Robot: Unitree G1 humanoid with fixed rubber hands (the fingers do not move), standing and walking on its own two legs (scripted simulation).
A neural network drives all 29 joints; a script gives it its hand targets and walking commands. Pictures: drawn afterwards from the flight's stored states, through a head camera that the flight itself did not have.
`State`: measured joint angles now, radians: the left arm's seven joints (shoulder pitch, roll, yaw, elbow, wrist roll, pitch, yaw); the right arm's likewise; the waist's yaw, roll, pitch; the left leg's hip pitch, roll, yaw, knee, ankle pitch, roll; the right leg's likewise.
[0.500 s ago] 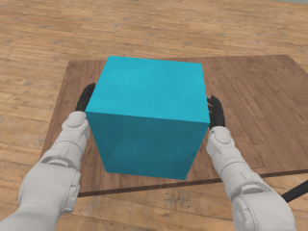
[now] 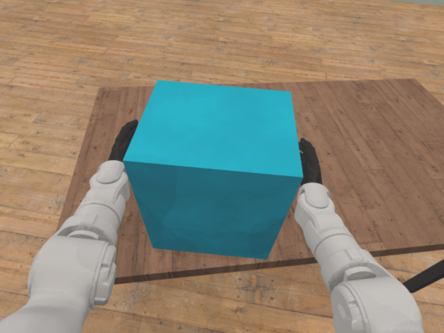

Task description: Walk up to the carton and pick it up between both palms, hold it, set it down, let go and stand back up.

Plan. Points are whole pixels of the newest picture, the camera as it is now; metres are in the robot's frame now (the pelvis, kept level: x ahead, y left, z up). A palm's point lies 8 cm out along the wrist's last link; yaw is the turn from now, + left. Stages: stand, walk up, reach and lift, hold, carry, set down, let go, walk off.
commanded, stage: reach and lift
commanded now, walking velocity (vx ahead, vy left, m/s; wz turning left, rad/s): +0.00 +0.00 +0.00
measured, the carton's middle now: (216, 176) +0.45 -0.02 +0.02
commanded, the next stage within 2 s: none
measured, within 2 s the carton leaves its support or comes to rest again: leaves its support in 0.36 s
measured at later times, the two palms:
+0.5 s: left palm (127, 164) +0.44 +0.14 +0.09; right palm (317, 188) +0.36 -0.20 +0.07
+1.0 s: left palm (132, 169) +0.42 +0.13 +0.09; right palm (328, 193) +0.34 -0.21 +0.08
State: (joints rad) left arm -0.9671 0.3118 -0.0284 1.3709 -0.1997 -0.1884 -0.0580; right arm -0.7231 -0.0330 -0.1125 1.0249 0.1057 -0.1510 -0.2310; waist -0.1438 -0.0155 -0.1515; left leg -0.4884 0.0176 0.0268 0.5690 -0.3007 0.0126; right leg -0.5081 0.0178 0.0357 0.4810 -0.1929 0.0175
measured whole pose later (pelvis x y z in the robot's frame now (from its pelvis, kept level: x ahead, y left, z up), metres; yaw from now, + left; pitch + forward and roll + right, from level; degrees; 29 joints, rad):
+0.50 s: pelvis -0.01 +0.00 +0.00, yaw +0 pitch +12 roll -2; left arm -0.94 0.27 0.05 1.38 -0.11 -0.32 -0.05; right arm -0.67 0.00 -0.22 1.03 0.01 -0.30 -0.23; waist -0.14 -0.02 -0.15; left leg -0.49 0.02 0.03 0.57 -0.29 0.01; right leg -0.50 0.02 0.03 0.45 -0.17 0.02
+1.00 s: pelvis -0.02 +0.00 +0.00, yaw +0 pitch +11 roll -2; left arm -0.94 0.27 -0.12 1.38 -0.22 -0.25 0.00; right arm -0.67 -0.02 -0.23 0.99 0.08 -0.19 -0.19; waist -0.14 -0.02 -0.17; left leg -0.49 0.03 0.03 0.57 -0.27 0.01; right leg -0.50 0.03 0.03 0.45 -0.15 0.02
